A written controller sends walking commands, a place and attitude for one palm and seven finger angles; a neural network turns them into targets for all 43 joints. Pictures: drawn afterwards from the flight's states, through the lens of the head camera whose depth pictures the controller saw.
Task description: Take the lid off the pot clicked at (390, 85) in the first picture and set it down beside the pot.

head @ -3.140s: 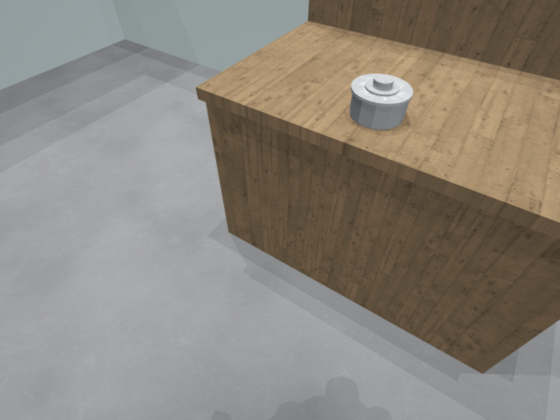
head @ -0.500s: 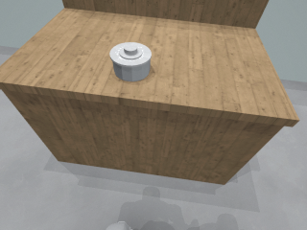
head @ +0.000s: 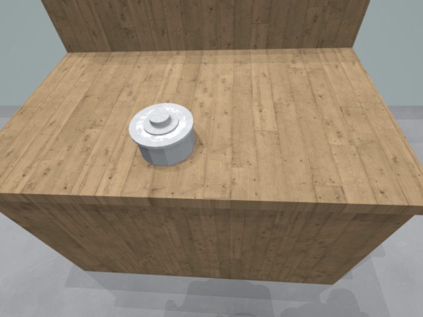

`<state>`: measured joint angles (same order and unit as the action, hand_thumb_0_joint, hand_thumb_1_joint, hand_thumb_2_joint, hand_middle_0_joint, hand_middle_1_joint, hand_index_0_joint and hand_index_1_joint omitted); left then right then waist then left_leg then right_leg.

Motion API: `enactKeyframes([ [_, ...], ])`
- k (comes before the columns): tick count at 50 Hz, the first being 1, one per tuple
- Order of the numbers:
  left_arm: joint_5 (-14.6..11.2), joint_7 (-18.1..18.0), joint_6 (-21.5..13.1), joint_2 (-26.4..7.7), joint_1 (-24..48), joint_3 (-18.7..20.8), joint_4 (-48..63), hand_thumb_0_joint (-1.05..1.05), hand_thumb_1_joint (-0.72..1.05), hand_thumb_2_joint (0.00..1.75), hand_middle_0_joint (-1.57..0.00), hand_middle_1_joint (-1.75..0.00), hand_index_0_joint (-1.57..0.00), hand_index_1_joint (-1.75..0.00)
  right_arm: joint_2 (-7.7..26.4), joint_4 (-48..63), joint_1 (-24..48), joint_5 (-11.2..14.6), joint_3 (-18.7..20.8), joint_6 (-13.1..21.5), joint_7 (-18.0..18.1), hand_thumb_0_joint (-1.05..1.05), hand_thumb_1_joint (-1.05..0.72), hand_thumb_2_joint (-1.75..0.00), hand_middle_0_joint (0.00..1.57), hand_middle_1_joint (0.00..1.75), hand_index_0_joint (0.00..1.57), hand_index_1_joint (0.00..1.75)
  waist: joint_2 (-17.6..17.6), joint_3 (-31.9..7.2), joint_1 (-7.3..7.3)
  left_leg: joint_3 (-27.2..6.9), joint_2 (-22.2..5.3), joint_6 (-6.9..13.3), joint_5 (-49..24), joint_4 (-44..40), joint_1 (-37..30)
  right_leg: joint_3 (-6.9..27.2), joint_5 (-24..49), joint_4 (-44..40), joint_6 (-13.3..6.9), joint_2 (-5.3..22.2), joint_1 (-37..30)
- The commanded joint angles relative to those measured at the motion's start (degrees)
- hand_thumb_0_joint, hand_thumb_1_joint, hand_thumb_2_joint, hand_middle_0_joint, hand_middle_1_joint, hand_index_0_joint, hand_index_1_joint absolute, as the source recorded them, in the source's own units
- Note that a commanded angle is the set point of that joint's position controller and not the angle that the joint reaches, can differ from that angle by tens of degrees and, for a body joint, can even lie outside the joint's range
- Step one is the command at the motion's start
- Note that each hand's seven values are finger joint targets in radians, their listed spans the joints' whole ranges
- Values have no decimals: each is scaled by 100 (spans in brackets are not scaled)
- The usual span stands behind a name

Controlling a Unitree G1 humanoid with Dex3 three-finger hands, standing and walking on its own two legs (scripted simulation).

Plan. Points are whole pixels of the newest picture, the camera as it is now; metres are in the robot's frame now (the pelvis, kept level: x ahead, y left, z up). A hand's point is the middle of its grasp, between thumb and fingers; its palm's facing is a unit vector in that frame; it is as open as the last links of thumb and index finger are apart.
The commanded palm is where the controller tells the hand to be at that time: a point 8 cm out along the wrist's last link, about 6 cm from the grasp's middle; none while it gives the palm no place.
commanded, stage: come to a stop and stand still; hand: left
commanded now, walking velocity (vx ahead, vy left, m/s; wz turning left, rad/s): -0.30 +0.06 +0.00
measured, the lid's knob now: (159, 117) +0.53 +0.15 +0.08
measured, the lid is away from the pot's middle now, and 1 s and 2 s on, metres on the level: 0.00 0.00 0.00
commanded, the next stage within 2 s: look again from close up in 1.00 s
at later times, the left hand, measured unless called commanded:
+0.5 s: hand out of the picture +0.04 +0.26 -0.17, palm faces +0.02 -0.98 -0.19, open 7.4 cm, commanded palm none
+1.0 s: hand out of the picture -0.04 +0.17 -0.15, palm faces +0.03 -0.98 -0.17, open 7.4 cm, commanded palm none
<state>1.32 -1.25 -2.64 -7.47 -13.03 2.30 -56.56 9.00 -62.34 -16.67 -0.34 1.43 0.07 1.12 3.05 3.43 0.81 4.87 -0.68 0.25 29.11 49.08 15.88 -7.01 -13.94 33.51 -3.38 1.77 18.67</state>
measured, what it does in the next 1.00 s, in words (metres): steps on the spot: left foot, then right foot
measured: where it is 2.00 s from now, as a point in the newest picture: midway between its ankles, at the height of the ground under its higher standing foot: outside the picture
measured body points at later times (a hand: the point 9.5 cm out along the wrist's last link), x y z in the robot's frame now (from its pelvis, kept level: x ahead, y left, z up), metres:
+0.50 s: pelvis +0.00 +0.06 +0.01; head +0.02 +0.10 +0.46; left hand +0.04 +0.31 -0.16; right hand +0.05 -0.18 -0.12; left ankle +0.03 +0.15 -0.73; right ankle -0.06 -0.09 -0.65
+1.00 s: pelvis -0.02 +0.02 +0.02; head -0.01 +0.00 +0.46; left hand -0.04 +0.22 -0.14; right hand -0.05 -0.21 -0.15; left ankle -0.01 +0.14 -0.70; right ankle -0.08 -0.09 -0.73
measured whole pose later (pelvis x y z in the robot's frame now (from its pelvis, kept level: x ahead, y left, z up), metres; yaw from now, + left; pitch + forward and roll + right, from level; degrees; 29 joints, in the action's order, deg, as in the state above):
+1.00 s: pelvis -0.02 +0.02 +0.02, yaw -2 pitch -1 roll +1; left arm 1.2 -1.2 -0.5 -5.5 -19.9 0.5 -63.2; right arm 10.2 -64.3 -17.8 -0.6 2.2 -2.4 0.7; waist 1.3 1.3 -0.2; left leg 1.9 -0.9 -1.4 20.6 39.6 18.0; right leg -1.0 -16.5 21.7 -0.8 0.8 4.4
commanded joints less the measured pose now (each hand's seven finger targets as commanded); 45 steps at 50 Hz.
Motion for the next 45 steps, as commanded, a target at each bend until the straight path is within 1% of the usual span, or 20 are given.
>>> enactKeyframes([
  [1, 0, -140, 67, -913, -196, 120, 162, 0, 90, 90, -20, -30, -20, -30, 103, 202, -301, 47, 67, -77, 73, 0, -90, -90, 20, 30, 20, 30, -823, -555, 20, -386, -250, -170, -104, 96, 297, 1258, 3997, -1326, -889, 1589, -632],
  [8, 18, -141, 278, -1280, -229, 257, 98, 0, 90, 90, -20, -30, -20, -30, 249, 361, -32, 4, 183, -179, 61, 0, -90, -90, 20, 30, 20, 30, -1267, -705, -166, -178, -66, -299, -474, -596, 376, 1136, 3950, -1024, -835, 1534, -1041],
  [11, -12, -134, 339, -1262, -6, 275, 148, 0, 90, 90, -20, -30, -20, -30, 320, 341, -252, -7, 211, -141, 59, 0, -90, -90, 20, 30, 20, 30, -1181, -737, 36, -149, -63, -272, -1584, -1926, -361, 992, 3154, -621, -448, 1298, -735],
  [12, -50, -122, 361, -1137, -8, 244, 164, 0, 90, 90, -20, -30, -20, -30, 425, 315, -373, -20, 220, -93, 58, 0, -90, -90, 20, 30, 20, 30, -891, -790, 81, -276, -269, -198, -2332, -2484, -811, 836, 2460, -296, -183, 1029, -493],
  [13, -70, -101, 391, -887, -121, 193, 210, 0, 90, 90, -20, -30, -20, -30, 745, 382, -332, -57, 264, -30, 56, 0, -90, -90, 20, 30, 20, 30, 129, -834, 33, -1123, -1075, 91, -3530, -2832, -1071, 413, 838, 198, 197, 469, -8],
  [14, -99, -112, 433, -662, -160, 149, 277, 0, 90, 90, -20, -30, -20, -30, 1087, 571, -165, -89, 283, -15, 81, 0, -90, -90, 20, 30, 20, 30, 1221, -604, -13, -2137, -1997, 684, -4958, -3191, -708, 253, -1450, 899, 472, -52, 395],
  [15, -64, -135, 458, -790, -19, 152, 264, 0, 90, 90, -20, -30, -20, -30, 1068, 619, -17, -133, 247, -26, 106, 0, -90, -90, 20, 30, 20, 30, 829, -486, 45, -2091, -2112, 1050, -4875, -3222, -224, 703, -1983, 1739, 414, -119, 169],
  [16, -25, -138, 539, -778, -13, 193, 176, 0, 90, 90, -20, -30, -20, -30, 956, 605, 152, -128, 215, 10, 190, 0, -90, -90, 20, 30, 20, 30, 1028, -314, -20, -1915, -1913, 941, -4593, -3370, -26, 1048, -1803, 2225, 425, -105, 295],
  [18, -24, -74, 549, -878, -249, 219, 18, 0, 90, 90, -20, -30, -20, -30, 830, 690, 445, -122, 140, 30, 247, 0, -90, -90, 20, 30, 20, 30, 531, -236, -177, -1617, -1695, 867, -4397, -3211, -229, 1158, -1309, 2637, 436, -139, 556],
  [22, -11, -9, 626, -949, -321, 269, -53, 0, 90, 90, -20, -30, -20, -30, 974, 606, 136, -109, 210, -19, 281, 0, -90, -90, 20, 30, 20, 30, 361, -523, 1, -1338, -1614, 746, -3880, -3236, -1062, 1196, -906, 3002, 626, -206, 976],
  [23, -4, 6, 621, -922, -266, 251, -47, 0, 90, 90, -20, -30, -20, -30, 931, 578, 98, -104, 214, -10, 281, 0, -90, -90, 20, 30, 20, 30, 217, -467, 32, -1362, -1646, 777, -3770, -3242, -1099, 1171, -958, 2828, 637, -142, 985],
  [31, -34, 64, 613, -690, -181, 90, -25, 0, 90, 90, -20, -30, -20, -30, 1071, 444, 0, -146, 323, -100, 167, 0, -90, -90, 20, 30, 20, 30, 823, -334, 191, -1599, -1467, 744, -1281, -3702, -771, 701, -1344, 671, 467, -72, 23],
  [33, -52, 48, 528, -621, -405, 44, -154, 0, 90, 90, -20, -30, -20, -30, 1027, 385, 38, -132, 321, -79, 124, 0, -90, -90, 20, 30, 20, 30, 778, -327, 90, -1612, -1332, 680, -871, -3713, -529, 616, -1107, -17, 370, -117, -427],
  [35, -49, 25, 434, -575, -914, 16, -417, 0, 90, 90, -20, -30, -20, -30, 961, 321, 119, -94, 310, -102, 88, 0, -90, -90, 20, 30, 20, 30, 473, -438, -124, -1203, -980, 392, -282, -3504, -131, 336, -167, -1224, 357, -183, -1344],
  [36, -31, -12, 382, -691, -1069, 11, -497, 0, 90, 90, -20, -30, -20, -30, 764, 266, 77, -55, 281, -111, 55, 0, -90, -90, 20, 30, 20, 30, 97, -401, -160, -906, -668, 179, -69, -3188, 153, 487, -30, -1656, 331, -20, -1713],
  [38, -21, -69, 288, -1177, -796, 21, -420, 0, 90, 90, -20, -30, -20, -30, 235, 323, 60, -1, 121, -131, 18, 0, -90, -90, 20, 30, 20, 30, -1441, 89, -73, -268, -43, -113, -290, -1997, 612, 2076, -1660, -2679, -114, 1204, -1013],
  [39, -30, -71, 297, -1308, -587, 27, -305, 0, 90, 90, -20, -30, -20, -30, 345, 361, 146, -63, 130, -152, -17, 0, -90, -90, 20, 30, 20, 30, -1380, 354, -96, -284, -50, -125, -387, -1673, 450, 2422, -2411, -2958, -321, 1588, -285],
  [40, -36, -80, 223, -1231, -517, 51, -296, 0, 90, 90, -20, -30, -20, -30, 404, 346, 304, -107, 134, -147, -45, 0, -90, -90, 20, 30, 20, 30, -1723, 671, -187, -405, -108, -91, -734, -1388, 679, 2580, -1897, -3009, -372, 1467, -127],
  [42, -58, -81, 154, -984, -473, 7, -359, 0, 90, 90, -20, -30, -20, -30, 426, 143, 33, -108, 128, -110, -35, 0, -90, -90, 20, 30, 20, 30, -1416, 743, -61, -460, -168, -85, -1032, -1171, 686, 2107, -660, -2656, -437, 1338, -465],
  [45, -49, -79, 112, -956, -725, 23, -408, 0, 90, 90, -20, -30, -20, -30, 407, 122, 21, -60, 125, -88, -42, 0, -90, -90, 20, 30, 20, 30, -1090, 609, -148, -341, -59, -133, -903, -951, 763, 1789, 911, -2188, -464, 1314, -857],
])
